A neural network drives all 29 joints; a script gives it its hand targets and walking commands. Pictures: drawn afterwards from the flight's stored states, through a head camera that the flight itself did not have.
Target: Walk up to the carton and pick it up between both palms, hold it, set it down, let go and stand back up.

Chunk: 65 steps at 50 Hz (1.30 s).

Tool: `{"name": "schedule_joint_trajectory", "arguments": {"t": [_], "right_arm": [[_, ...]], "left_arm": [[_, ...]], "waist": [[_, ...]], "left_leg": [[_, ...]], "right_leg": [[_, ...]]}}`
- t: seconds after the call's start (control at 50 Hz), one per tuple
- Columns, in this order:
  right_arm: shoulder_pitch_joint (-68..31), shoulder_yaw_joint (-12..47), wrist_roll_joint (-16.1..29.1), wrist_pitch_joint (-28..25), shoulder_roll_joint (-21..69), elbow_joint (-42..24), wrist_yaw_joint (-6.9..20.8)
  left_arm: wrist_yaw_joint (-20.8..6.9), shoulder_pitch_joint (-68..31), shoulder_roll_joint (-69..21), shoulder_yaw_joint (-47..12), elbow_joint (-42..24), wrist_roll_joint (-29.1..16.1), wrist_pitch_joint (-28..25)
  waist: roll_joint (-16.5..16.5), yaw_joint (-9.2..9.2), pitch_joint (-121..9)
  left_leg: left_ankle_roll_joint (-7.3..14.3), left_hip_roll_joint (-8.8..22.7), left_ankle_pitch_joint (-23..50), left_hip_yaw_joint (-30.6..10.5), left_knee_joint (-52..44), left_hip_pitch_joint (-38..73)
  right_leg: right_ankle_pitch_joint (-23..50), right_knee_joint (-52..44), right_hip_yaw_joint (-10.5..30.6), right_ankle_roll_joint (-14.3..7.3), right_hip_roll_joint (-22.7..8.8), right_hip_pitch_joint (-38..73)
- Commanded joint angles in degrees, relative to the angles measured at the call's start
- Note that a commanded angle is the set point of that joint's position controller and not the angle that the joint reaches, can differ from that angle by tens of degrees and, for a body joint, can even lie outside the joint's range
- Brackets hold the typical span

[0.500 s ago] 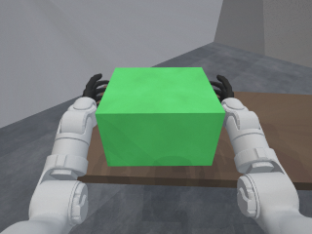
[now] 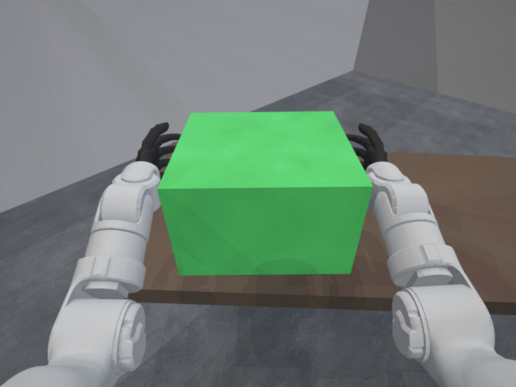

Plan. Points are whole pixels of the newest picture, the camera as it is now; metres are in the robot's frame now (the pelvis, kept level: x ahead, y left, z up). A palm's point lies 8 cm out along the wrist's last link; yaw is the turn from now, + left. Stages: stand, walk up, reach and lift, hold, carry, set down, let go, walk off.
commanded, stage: hold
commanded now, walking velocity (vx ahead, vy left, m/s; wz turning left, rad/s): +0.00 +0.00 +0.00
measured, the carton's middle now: (263, 185) +0.40 +0.00 +0.17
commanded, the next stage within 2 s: set down in 1.04 s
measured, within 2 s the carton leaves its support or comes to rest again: neither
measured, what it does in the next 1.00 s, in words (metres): stands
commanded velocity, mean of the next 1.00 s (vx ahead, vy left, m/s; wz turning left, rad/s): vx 0.00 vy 0.00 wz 0.00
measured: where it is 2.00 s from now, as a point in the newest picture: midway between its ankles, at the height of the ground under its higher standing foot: outside the picture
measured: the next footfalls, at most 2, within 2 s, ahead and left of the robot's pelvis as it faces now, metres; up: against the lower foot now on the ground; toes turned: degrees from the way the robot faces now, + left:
none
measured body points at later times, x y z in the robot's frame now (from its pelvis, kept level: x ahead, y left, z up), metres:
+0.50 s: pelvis +0.00 +0.00 +0.00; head -0.07 +0.01 +0.44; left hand +0.39 +0.18 +0.20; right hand +0.40 -0.17 +0.21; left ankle +0.06 +0.13 -0.74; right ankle +0.03 -0.13 -0.74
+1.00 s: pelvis +0.00 +0.00 +0.00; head -0.07 +0.01 +0.44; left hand +0.39 +0.18 +0.20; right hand +0.40 -0.17 +0.21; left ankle +0.06 +0.13 -0.74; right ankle +0.03 -0.13 -0.74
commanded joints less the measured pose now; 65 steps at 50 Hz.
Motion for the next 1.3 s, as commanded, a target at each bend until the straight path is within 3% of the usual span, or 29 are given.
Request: {"name": "schedule_joint_trajectory", "arguments": {"t": [0.0,0.18,0.2,0.24,0.26,0.3,0.32,0.34,0.36,0.42,0.46,0.6,0.62,0.64,0.66,0.72,0.74,0.86,0.88,0.9,0.94,1.02,1.04,1.08,1.1,1.14,1.22,1.24,1.28], "right_arm": [[-42.51,15.49,10.41,-3.39,39.47,-19.29,9.38],[-46.35,18.91,12.59,-4.87,42.64,-28.75,9.24],[-45.47,18.12,12.38,-4.01,42.60,-23.47,9.46],[-45.88,16.40,11.92,-4.30,40.64,-24.67,9.46],[-47.32,17.23,11.15,-4.40,41.89,-24.60,9.79],[-46.32,18.78,12.24,-4.67,42.88,-26.09,9.50],[-45.50,17.76,12.29,-4.14,41.31,-23.01,9.61],[-46.45,17.48,11.13,-4.67,40.99,-25.31,9.39],[-44.20,16.53,11.13,-4.18,40.48,-23.30,9.08],[-43.43,17.48,11.45,-3.94,42.67,-23.62,9.20],[-44.96,17.73,11.84,-4.06,42.04,-23.41,9.74],[-46.82,16.23,10.79,-4.26,41.02,-22.36,9.50],[-47.20,16.58,11.17,-5.09,42.83,-24.29,9.82],[-47.39,16.00,10.86,-5.02,41.51,-23.44,9.84],[-45.03,16.71,10.86,-5.01,41.61,-25.02,9.75],[-44.91,17.63,11.03,-4.12,40.79,-23.61,9.47],[-44.62,17.21,11.77,-4.74,41.76,-23.95,9.18],[-43.86,17.39,12.00,-4.32,41.22,-24.30,8.93],[-45.75,17.43,11.56,-4.55,40.82,-23.88,9.30],[-45.78,16.84,11.42,-4.48,40.31,-23.14,9.22],[-44.72,16.92,11.31,-4.52,41.16,-22.81,9.48],[-46.89,15.65,10.11,-4.48,40.79,-24.14,9.08],[-53.70,16.33,11.26,-6.00,43.28,-25.85,9.47],[-52.79,16.37,10.33,-5.64,43.88,-24.76,8.97],[-55.22,14.82,9.37,-6.86,43.11,-23.63,9.31],[-53.11,11.19,5.06,-8.37,42.74,-18.72,9.69],[-48.78,5.59,-1.59,-12.30,39.92,-9.85,10.92],[-49.55,4.63,-2.54,-13.03,39.10,-10.29,11.01],[-49.38,5.34,-2.96,-14.08,38.36,-10.12,10.98]], "left_arm": [[-10.08,-44.79,-44.38,-16.15,-15.52,-3.11,-3.81],[-9.33,-47.32,-46.60,-21.23,-22.93,-7.78,-5.42],[-8.91,-49.73,-45.11,-20.02,-22.67,-6.52,-5.69],[-9.26,-46.70,-46.60,-19.92,-18.73,-6.66,-4.69],[-9.12,-45.79,-45.62,-17.92,-16.28,-5.23,-4.58],[-8.97,-46.22,-45.61,-19.49,-20.16,-6.27,-5.43],[-9.13,-44.58,-44.59,-17.91,-18.11,-4.51,-4.75],[-9.40,-45.64,-45.11,-18.48,-18.11,-5.19,-4.73],[-9.66,-45.98,-44.95,-18.87,-19.20,-4.95,-4.57],[-9.90,-48.10,-44.59,-18.75,-20.81,-5.66,-5.03],[-9.51,-46.95,-44.94,-17.48,-18.60,-4.03,-4.64],[-10.31,-45.01,-45.16,-15.16,-13.76,-3.70,-4.60],[-10.27,-48.33,-44.56,-17.68,-18.43,-5.28,-4.97],[-10.17,-45.36,-45.15,-17.19,-15.09,-4.82,-4.53],[-9.93,-47.45,-46.31,-20.07,-22.57,-6.29,-5.14],[-10.02,-43.76,-44.27,-15.87,-16.16,-4.07,-4.42],[-10.35,-44.48,-45.78,-17.84,-18.72,-4.71,-4.66],[-9.93,-45.12,-46.53,-19.16,-19.29,-5.38,-4.74],[-10.02,-45.12,-45.32,-17.14,-16.05,-3.89,-4.20],[-10.19,-45.50,-46.38,-18.45,-18.35,-4.61,-4.57],[-9.91,-47.02,-45.72,-18.47,-21.32,-4.59,-5.02],[-10.02,-46.08,-46.04,-17.93,-15.07,-5.52,-4.74],[-9.29,-52.63,-43.48,-19.99,-21.18,-6.13,-6.89],[-9.26,-49.65,-41.53,-16.07,-15.72,-3.64,-6.36],[-9.45,-53.46,-41.68,-16.68,-17.65,-4.40,-7.58],[-10.51,-51.61,-39.45,-12.44,-9.98,-2.09,-8.57],[-13.09,-46.14,-35.66,-5.41,2.57,3.21,-10.63],[-13.44,-46.20,-35.83,-5.86,0.81,3.83,-11.38],[-13.51,-44.69,-34.73,-5.14,1.49,4.05,-12.48]], "waist": [[2.02,-2.07,-16.37],[3.73,-2.28,-27.30],[3.67,-1.84,-22.84],[3.15,-2.14,-21.91],[1.12,-0.57,-21.01],[1.44,-1.00,-25.09],[3.88,-1.28,-21.75],[1.12,-1.95,-22.11],[2.79,-2.36,-21.03],[0.63,-1.67,-22.80],[3.96,-0.95,-20.79],[-0.34,-0.40,-18.91],[1.61,-1.41,-21.32],[2.19,-1.39,-19.51],[3.99,-3.02,-25.84],[-0.44,-1.52,-18.94],[2.11,-1.71,-22.17],[3.18,-2.65,-21.74],[2.34,-1.12,-19.35],[2.94,-2.60,-21.38],[3.40,-1.58,-22.43],[0.53,-2.84,-20.44],[2.39,0.67,-22.53],[0.91,1.27,-21.39],[1.17,0.01,-23.42],[-1.43,0.88,-17.65],[-1.16,0.96,-12.04],[-0.77,-0.65,-13.93],[-1.18,1.62,-14.56]], "left_leg": [[-0.19,-3.75,1.63,-0.68,-9.36,21.39],[-0.70,-4.33,8.27,-0.45,-6.96,24.02],[-0.72,-4.33,6.26,-0.62,-7.45,22.52],[-0.55,-3.70,3.96,-0.82,-8.01,22.17],[0.31,-4.04,1.64,-0.66,-8.88,20.85],[0.28,-4.26,6.98,-0.87,-7.53,22.62],[-0.37,-4.07,5.41,-0.76,-7.53,22.52],[-0.33,-4.28,5.30,-0.47,-8.09,22.51],[-1.14,-3.72,5.66,-0.88,-8.64,22.54],[-0.18,-4.17,5.24,-0.74,-8.79,21.55],[-0.37,-4.10,3.11,-0.54,-8.51,21.92],[0.89,-4.05,-1.25,-0.31,-10.25,19.24],[0.90,-4.06,0.69,-0.01,-9.91,20.47],[0.44,-3.86,0.94,-0.07,-9.79,21.03],[-0.81,-3.47,6.96,-0.74,-8.08,24.55],[0.34,-3.72,4.34,-0.61,-9.15,20.59],[-0.20,-4.18,5.45,-0.40,-8.65,21.47],[-0.59,-4.16,5.73,-0.56,-8.18,22.72],[-0.44,-4.05,3.74,-0.29,-8.18,22.37],[-0.16,-4.00,3.98,-0.76,-8.62,23.55],[-0.58,-3.74,4.94,-0.97,-8.34,23.04],[0.10,-3.52,0.15,-0.78,-8.92,21.01],[1.08,-4.05,5.18,-0.12,-9.40,22.49],[1.41,-4.39,4.25,1.39,-8.94,21.93],[1.38,-4.29,3.45,1.15,-8.73,22.95],[1.97,-3.53,-2.17,1.21,-10.08,18.94],[2.14,-2.84,-6.97,3.40,-12.27,18.74],[2.02,-3.11,-6.99,3.63,-12.71,19.33],[1.67,-3.54,-2.69,4.74,-12.08,19.89]], "right_leg": [[2.00,-9.70,0.04,-0.55,2.68,11.41],[10.09,-8.02,-0.02,-0.32,2.71,13.53],[7.05,-8.08,0.30,-0.37,2.60,11.95],[3.69,-8.87,0.07,-0.71,2.63,9.96],[1.44,-9.21,-0.47,-0.06,2.33,10.28],[8.16,-8.48,0.22,-0.29,2.65,13.48],[6.57,-8.40,0.44,-0.79,2.45,11.67],[5.91,-9.24,0.01,-0.47,2.90,12.38],[6.32,-8.92,0.42,-0.57,2.86,12.46],[6.73,-8.44,0.72,-0.26,2.54,13.59],[5.09,-8.48,0.05,-0.68,1.94,12.35],[0.93,-9.63,0.34,-0.69,2.41,12.64],[3.19,-9.02,0.75,-0.51,2.14,12.25],[2.35,-9.17,0.21,-0.38,1.95,10.92],[7.67,-8.49,-0.30,-1.10,2.46,12.86],[6.25,-9.09,0.22,-0.26,2.67,13.71],[7.16,-8.82,0.87,-0.56,2.52,14.87],[6.63,-9.04,0.13,-0.46,2.55,12.13],[3.96,-9.35,0.13,-0.56,2.11,12.04],[4.38,-9.28,-0.24,-0.90,2.66,12.09],[5.32,-8.98,-0.21,-0.97,2.85,12.38],[2.48,-9.59,-0.39,-0.89,2.43,10.71],[4.75,-9.13,-0.83,-1.07,2.71,12.48],[4.01,-9.31,-0.32,-0.26,2.05,12.19],[2.77,-8.92,-0.74,-0.47,2.16,11.90],[-2.43,-10.72,0.16,-0.10,1.28,11.68],[-9.78,-10.91,-1.95,-1.18,0.85,11.50],[-9.46,-11.00,-2.23,-1.24,1.20,11.49],[-5.91,-10.83,-2.07,-1.21,1.62,12.04]]}}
